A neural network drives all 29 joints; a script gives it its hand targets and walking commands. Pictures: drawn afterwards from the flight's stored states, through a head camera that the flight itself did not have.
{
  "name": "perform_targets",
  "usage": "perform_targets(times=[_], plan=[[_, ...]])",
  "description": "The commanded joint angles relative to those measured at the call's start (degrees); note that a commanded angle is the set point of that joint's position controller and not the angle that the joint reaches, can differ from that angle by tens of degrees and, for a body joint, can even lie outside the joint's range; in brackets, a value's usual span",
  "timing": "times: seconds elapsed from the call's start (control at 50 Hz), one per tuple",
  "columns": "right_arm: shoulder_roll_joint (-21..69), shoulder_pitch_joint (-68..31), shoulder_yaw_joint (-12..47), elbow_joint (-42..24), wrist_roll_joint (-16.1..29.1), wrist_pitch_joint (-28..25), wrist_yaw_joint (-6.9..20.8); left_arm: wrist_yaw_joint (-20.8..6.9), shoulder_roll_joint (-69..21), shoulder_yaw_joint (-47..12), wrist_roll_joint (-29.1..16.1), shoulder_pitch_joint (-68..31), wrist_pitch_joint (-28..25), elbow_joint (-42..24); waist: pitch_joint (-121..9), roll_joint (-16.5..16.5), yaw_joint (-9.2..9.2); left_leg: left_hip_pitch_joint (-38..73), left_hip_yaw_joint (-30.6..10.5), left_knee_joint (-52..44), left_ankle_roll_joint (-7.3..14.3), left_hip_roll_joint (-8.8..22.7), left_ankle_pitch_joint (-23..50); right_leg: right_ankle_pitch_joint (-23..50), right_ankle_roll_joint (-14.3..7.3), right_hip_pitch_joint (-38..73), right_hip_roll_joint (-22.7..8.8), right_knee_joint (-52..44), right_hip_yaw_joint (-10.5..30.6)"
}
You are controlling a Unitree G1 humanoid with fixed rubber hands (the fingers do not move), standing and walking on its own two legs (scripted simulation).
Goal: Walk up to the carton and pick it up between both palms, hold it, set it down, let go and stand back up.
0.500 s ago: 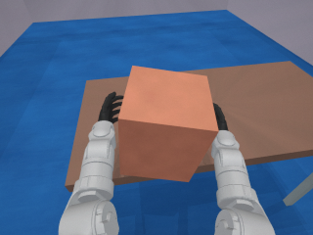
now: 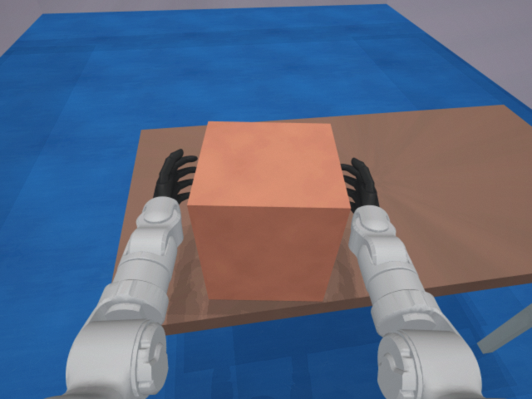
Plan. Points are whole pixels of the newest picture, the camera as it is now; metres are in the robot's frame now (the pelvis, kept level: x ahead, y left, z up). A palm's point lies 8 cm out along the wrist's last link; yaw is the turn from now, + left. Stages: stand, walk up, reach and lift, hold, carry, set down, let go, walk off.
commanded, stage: set down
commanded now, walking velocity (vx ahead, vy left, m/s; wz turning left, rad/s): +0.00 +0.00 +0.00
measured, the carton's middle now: (267, 214) +0.44 -0.01 +0.05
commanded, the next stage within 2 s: none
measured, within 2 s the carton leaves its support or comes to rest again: neither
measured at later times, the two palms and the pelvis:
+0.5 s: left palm (168, 222) +0.38 +0.14 +0.11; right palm (388, 239) +0.35 -0.19 +0.09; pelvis -0.04 +0.02 +0.00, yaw -2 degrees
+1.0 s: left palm (166, 214) +0.38 +0.14 +0.13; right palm (386, 216) +0.37 -0.18 +0.12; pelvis -0.06 -0.02 -0.01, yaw -1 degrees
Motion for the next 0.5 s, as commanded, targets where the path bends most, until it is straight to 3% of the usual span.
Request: perform_targets(times=[0.0,0.02,0.06,0.12,0.14,0.18,0.2,0.28,0.3,0.34,0.38,0.44,0.48], plan=[[-7.12,-24.18,3.02,-9.39,3.37,-2.11,-0.54,1.33,5.31,-4.4,-3.86,-25.28,-1.49,-9.81,-33.6,3.68,-1.35,20.74,0.12,12.8,-2.37,-1.53,39.84,37.79,1.56,15.64,2.22,10.09,-1.06],[-7.95,-23.18,3.85,-9.66,3.14,-2.14,-0.17,1.45,5.25,-4.79,-4.52,-24.12,-1.26,-8.96,-33.49,2.04,-1.46,23.22,-0.19,14.43,-2.95,-0.96,43.97,37.02,1.44,13.45,2.65,9.88,-1.35],[-9.29,-21.25,3.19,-6.73,4.03,-1.96,0.5,1.5,5.05,-6.51,-4.82,-24.4,-1.02,-10.59,-33.62,6.27,-1.5,27.06,-0.51,17.4,-4.25,-0.44,49.65,36.07,0.12,10.83,2.75,9.17,-0.72],[-11.56,-21.73,3.5,-5.89,5.28,-1.89,2.09,2.13,4.19,-8.23,-5.96,-25.17,-0.35,-11.82,-30.84,7.45,-1.53,30.68,-1.78,19.76,-6.14,0.55,52.01,28.37,-1.12,5.8,3.21,6.69,-0.98],[-11.89,-21.95,4.45,-5.76,5.84,-2.05,2.43,2.57,3.93,-9.11,-7.05,-24.45,-0.13,-10.77,-28.25,5.16,-0.91,29.62,-2.0,20.3,-5.98,0.65,49.3,26.45,-1.8,6.15,3.35,6.45,-0.85],[-13.39,-22.97,4.66,-3.84,6.6,-1.96,3.42,3.07,3.28,-9.37,-7.45,-24.9,0.45,-8.51,-23.7,3.68,-1.09,23.77,-2.01,19.54,-6.11,0.75,42.41,22.61,-1.84,7.11,3.33,7.16,-0.48],[-14.07,-23.74,4.13,-2.92,6.69,-1.9,3.54,3.11,3.84,-9.25,-6.65,-24.46,0.79,-7.33,-22.1,5.82,-0.41,22.67,-1.61,19.24,-5.43,0.44,39.01,20.37,-2.03,6.83,2.82,7.16,-0.06],[-15.96,-25.1,2.68,0.73,6.13,-2.26,5.07,4.09,3.21,-8.42,-6.06,-25.51,0.89,-5.24,-21.53,3.11,-1.15,21.95,-2.91,19.52,-5.75,1.26,39.42,19.48,-2.15,6.52,3.07,8.2,0.03],[-15.7,-26.37,1.96,0.94,5.98,-2.7,5.05,4.25,2.39,-8.86,-5.62,-26.13,0.64,-4.97,-23.3,4.87,-0.73,22.5,-2.83,19.58,-6.04,1.15,40.58,18.98,-2.36,7.11,3.01,8.06,0.36],[-14.17,-28.92,3.88,0.19,6.87,-3.51,5.5,4.42,1.3,-9.76,-7.19,-27.0,-0.06,-5.52,-25.71,3.75,-0.23,23.85,-3.39,20.33,-6.34,1.72,39.27,17.94,-2.97,7.47,2.54,8.49,0.3],[-13.63,-29.77,4.03,-0.15,6.95,-4.36,5.53,4.72,1.84,-8.76,-6.25,-28.25,-1.07,-5.79,-26.86,2.11,0.22,22.67,-3.06,19.48,-5.41,1.82,34.88,16.24,-2.65,7.23,2.48,8.44,0.17],[-15.62,-33.5,4.64,0.71,7.25,-5.43,5.03,5.09,3.39,-7.89,-5.68,-30.32,-1.8,-3.29,-21.83,0.8,0.41,15.13,-1.91,17.68,-4.6,0.79,22.39,12.0,-1.97,5.21,2.22,8.97,-0.52],[-15.18,-35.16,4.75,3.38,7.15,-5.91,4.97,4.61,2.92,-8.37,-6.31,-32.92,-2.4,-2.69,-20.76,-0.41,-0.28,10.45,-1.65,15.55,-3.48,0.98,7.47,2.5,-1.92,3.9,1.42,9.48,-0.65]])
